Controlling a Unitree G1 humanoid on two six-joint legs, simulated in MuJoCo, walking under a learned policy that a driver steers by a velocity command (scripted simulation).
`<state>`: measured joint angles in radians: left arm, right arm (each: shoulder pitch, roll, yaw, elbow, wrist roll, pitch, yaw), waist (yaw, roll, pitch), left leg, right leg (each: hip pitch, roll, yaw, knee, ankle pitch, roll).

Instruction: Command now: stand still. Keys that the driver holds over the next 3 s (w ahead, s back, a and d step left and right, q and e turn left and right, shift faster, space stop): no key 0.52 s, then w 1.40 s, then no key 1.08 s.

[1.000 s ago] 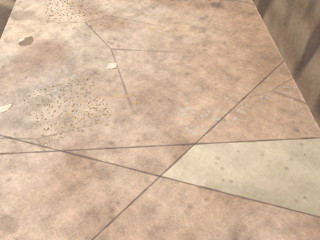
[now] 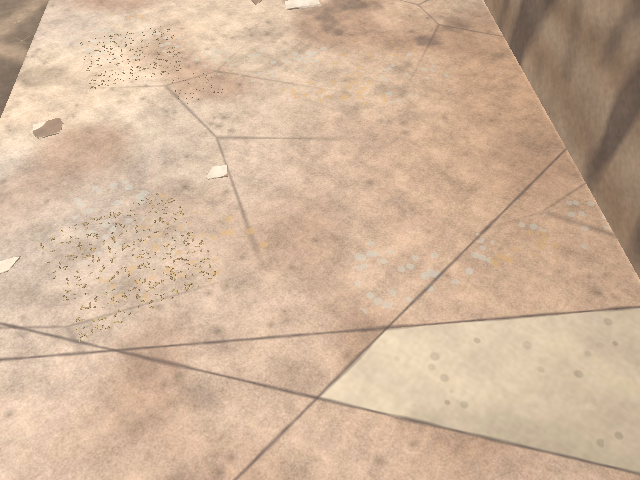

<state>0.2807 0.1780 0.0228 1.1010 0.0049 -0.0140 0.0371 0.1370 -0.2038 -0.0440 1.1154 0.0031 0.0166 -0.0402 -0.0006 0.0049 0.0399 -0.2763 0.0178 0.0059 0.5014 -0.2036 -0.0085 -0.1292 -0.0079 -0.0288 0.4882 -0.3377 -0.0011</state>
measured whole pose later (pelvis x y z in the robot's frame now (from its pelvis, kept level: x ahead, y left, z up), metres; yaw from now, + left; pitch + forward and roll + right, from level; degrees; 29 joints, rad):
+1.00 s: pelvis +0.13 +0.04 +0.01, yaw +0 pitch +1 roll +0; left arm 0.20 0.25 0.07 0.96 -0.03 -0.09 0.00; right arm 0.43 -0.17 -0.02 1.13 0.00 -0.10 0.01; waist -0.05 -0.03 -0.02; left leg -0.04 -0.04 0.07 0.29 -0.27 0.05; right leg -0.62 -0.11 -0.01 1.10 -0.18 -0.06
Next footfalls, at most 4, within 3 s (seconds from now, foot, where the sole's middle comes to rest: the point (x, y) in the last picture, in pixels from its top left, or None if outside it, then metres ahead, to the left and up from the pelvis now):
1.26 right None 0.49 -0.10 -0.77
1.84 left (278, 338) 0.84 0.14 -0.77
2.28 right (368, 291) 0.98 -0.09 -0.77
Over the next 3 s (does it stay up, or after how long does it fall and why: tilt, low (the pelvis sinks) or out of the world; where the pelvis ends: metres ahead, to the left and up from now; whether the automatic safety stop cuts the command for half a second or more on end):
stays up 0.88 0.02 -0.01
